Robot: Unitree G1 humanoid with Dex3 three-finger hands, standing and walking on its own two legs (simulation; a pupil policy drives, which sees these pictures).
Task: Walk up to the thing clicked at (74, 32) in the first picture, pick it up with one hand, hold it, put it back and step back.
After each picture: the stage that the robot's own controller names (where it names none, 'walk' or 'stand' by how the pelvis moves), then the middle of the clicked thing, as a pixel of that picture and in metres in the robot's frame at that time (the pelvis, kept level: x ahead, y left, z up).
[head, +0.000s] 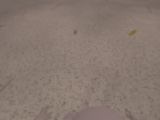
stand; (75, 32) +2.05 +0.41 -0.72
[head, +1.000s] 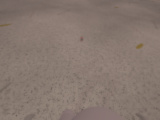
walk; (81, 39) +1.94 +0.14 -0.70
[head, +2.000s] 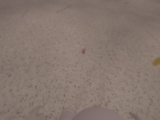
walk; (83, 51) +1.29 +0.03 -0.71
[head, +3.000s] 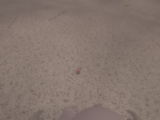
walk; (78, 71) +0.78 +0.11 -0.71
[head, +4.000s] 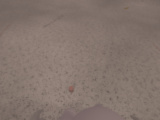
walk; (71, 89) +0.47 +0.18 -0.71
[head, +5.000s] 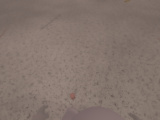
stand; (72, 96) +0.34 +0.19 -0.70
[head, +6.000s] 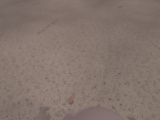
stand; (70, 101) +0.32 +0.20 -0.72
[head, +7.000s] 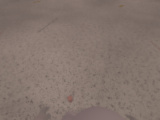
stand; (70, 99) +0.33 +0.21 -0.72
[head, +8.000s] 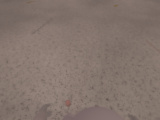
stand; (68, 103) +0.28 +0.22 -0.72
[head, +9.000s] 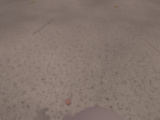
stand; (68, 102) +0.30 +0.22 -0.72
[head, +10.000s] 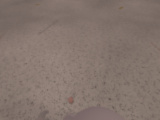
stand; (71, 100) +0.33 +0.20 -0.73
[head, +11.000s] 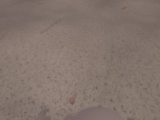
stand; (72, 101) +0.33 +0.18 -0.73
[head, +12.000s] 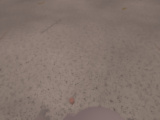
stand; (71, 101) +0.33 +0.18 -0.73
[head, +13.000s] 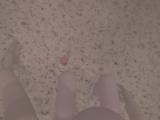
go down; (64, 61) +0.42 +0.20 -0.36
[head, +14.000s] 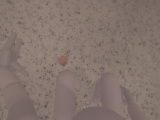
go down; (63, 61) +0.42 +0.21 -0.31
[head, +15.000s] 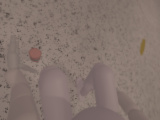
close in; (35, 55) +0.42 +0.25 -0.22
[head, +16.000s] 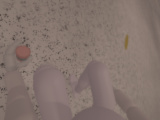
close; (23, 54) +0.42 +0.26 -0.22
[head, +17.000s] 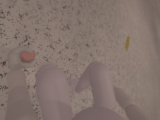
lift; (27, 57) +0.39 +0.25 -0.23
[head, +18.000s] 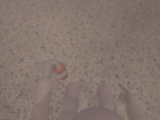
lift; (61, 72) +0.32 +0.19 -0.03
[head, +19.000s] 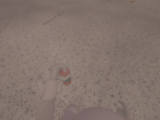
hold; (65, 76) +0.31 +0.17 -0.01
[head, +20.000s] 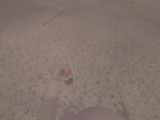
hold; (67, 77) +0.31 +0.16 -0.02
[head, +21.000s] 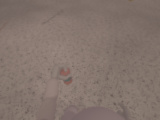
crouch; (66, 76) +0.32 +0.16 -0.03
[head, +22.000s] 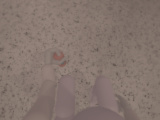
crouch; (60, 59) +0.41 +0.19 -0.12
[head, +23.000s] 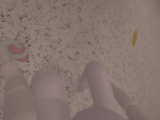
lower; (20, 53) +0.43 +0.27 -0.23
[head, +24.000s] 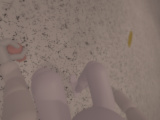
lower; (18, 53) +0.42 +0.28 -0.23
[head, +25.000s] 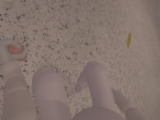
lower; (18, 52) +0.43 +0.28 -0.23
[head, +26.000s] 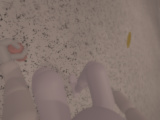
lower; (18, 52) +0.43 +0.28 -0.23
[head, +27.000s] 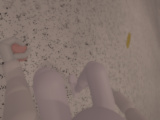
loosen; (20, 52) +0.42 +0.27 -0.23
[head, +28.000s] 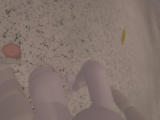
withdraw; (13, 53) +0.41 +0.28 -0.23
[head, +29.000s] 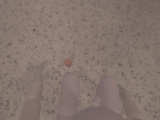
walk; (68, 63) +0.44 +0.20 -0.37
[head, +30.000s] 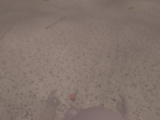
stand; (72, 97) +0.36 +0.16 -0.66
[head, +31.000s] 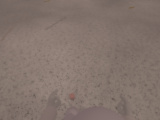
stand; (72, 97) +0.37 +0.18 -0.67
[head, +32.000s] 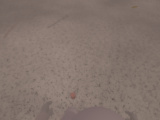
stand; (73, 95) +0.37 +0.17 -0.69
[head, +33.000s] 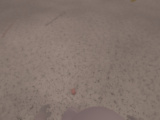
walk; (73, 92) +0.39 +0.18 -0.72
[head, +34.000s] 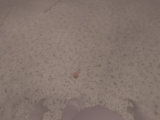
walk; (75, 75) +0.55 +0.18 -0.69
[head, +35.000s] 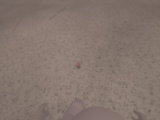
walk; (78, 65) +0.83 +0.22 -0.71
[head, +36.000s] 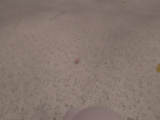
stand; (76, 61) +1.01 +0.21 -0.71
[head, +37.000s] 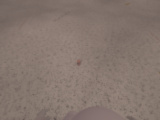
stand; (78, 62) +1.01 +0.19 -0.72
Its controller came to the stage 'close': yes
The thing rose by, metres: 0.69
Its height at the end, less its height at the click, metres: +0.00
